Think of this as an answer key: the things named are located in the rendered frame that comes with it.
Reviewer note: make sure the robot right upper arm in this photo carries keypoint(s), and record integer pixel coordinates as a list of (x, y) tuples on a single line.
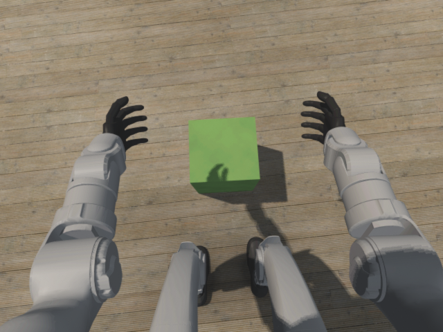
[(402, 275)]

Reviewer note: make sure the left robot hand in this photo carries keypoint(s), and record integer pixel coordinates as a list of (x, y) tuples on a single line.
[(115, 123)]

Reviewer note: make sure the right robot thigh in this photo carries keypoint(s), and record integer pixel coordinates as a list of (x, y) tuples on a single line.
[(293, 307)]

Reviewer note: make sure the robot left forearm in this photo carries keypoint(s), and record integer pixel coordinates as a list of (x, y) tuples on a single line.
[(91, 195)]

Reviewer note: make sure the carton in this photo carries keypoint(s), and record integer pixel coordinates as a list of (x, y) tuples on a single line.
[(223, 155)]

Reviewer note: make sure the robot right forearm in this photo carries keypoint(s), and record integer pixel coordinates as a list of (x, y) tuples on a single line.
[(371, 206)]

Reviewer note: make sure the robot left upper arm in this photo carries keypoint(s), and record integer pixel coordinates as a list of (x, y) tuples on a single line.
[(71, 279)]

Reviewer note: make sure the robot right foot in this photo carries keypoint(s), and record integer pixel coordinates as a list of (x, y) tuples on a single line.
[(257, 289)]

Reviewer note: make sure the right robot hand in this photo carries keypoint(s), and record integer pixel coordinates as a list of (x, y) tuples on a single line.
[(331, 116)]

